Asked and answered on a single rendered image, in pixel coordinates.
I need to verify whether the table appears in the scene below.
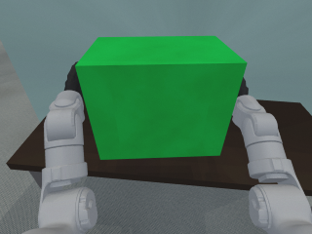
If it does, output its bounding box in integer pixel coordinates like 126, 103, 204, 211
6, 93, 312, 213

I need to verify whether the right robot forearm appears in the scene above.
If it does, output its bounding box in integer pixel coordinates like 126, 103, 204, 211
232, 95, 312, 222

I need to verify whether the left robot hand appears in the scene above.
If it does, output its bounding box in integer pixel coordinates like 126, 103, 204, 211
64, 61, 84, 100

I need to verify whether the right robot hand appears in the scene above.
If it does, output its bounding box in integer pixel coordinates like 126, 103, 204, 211
237, 77, 249, 97

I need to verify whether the left robot upper arm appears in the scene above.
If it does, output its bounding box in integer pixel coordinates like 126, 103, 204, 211
21, 186, 98, 234

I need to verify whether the right robot upper arm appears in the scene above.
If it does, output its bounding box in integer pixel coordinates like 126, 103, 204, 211
249, 184, 312, 234

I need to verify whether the carton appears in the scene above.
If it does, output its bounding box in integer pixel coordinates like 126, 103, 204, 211
75, 35, 248, 160

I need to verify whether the left robot forearm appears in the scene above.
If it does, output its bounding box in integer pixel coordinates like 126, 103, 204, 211
38, 90, 88, 228

